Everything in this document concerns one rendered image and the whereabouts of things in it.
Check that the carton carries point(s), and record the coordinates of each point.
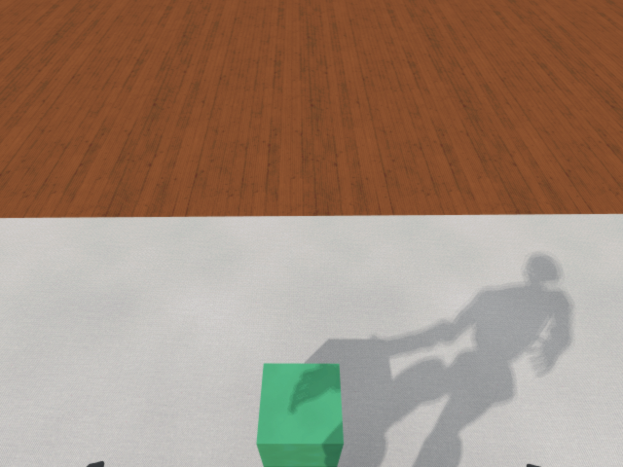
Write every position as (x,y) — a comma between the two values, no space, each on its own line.
(300,418)

